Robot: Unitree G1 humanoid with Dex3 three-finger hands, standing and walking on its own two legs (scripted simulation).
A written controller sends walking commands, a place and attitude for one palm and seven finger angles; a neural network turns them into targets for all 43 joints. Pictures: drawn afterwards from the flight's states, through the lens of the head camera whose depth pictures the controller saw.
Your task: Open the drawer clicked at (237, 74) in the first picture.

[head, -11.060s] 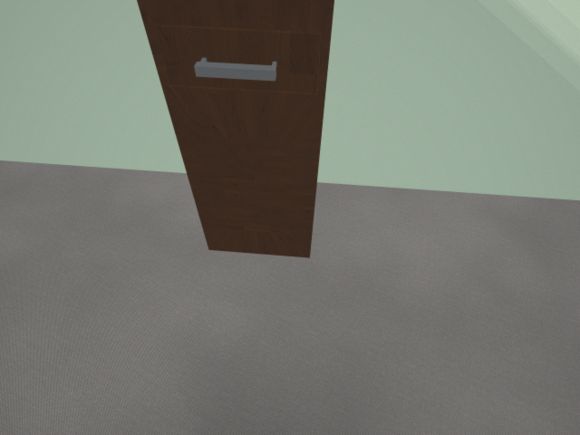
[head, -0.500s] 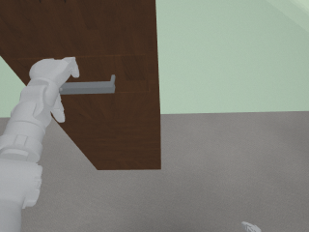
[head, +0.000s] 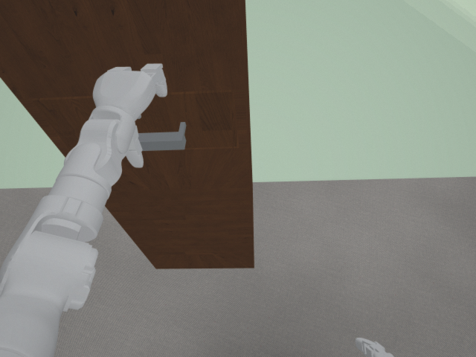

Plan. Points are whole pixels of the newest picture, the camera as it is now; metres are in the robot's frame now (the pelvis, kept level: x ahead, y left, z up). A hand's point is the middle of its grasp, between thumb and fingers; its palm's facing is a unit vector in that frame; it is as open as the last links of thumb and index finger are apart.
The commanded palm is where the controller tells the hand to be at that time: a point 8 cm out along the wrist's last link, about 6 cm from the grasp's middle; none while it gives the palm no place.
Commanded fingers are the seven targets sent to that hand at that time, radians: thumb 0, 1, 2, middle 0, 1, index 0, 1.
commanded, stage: move the hooked fingers above the handle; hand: left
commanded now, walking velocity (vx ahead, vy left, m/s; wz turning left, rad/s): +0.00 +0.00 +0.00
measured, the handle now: (139, 134) +0.52 +0.22 +0.07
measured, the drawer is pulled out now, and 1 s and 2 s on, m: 0.00 0.00 0.00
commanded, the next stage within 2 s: lower the fingers behind the handle in 2.00 s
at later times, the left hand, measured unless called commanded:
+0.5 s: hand (139, 122) +0.48 +0.18 +0.14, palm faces +0.12 -0.06 -0.99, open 13.8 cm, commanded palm +0.46 +0.24 +0.19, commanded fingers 0.00 -0.50 0.30 -0.30 -1.20 -0.30 -1.20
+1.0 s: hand (101, 153) +0.44 +0.26 +0.10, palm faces -0.13 +0.04 -0.99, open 13.8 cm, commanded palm +0.45 +0.24 +0.18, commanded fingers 0.00 -0.50 0.30 -0.30 -1.20 -0.30 -1.20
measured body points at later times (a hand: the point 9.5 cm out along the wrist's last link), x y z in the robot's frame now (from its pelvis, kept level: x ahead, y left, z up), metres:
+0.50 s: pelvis +0.01 +0.00 +0.00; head +0.07 -0.01 +0.44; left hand +0.46 +0.19 +0.19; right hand +0.08 -0.28 -0.14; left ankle -0.04 +0.09 -0.74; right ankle +0.04 -0.11 -0.74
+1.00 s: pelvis +0.00 -0.01 +0.00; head +0.07 -0.02 +0.44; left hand +0.44 +0.25 +0.16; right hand +0.09 -0.29 -0.13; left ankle -0.04 +0.09 -0.74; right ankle +0.04 -0.11 -0.74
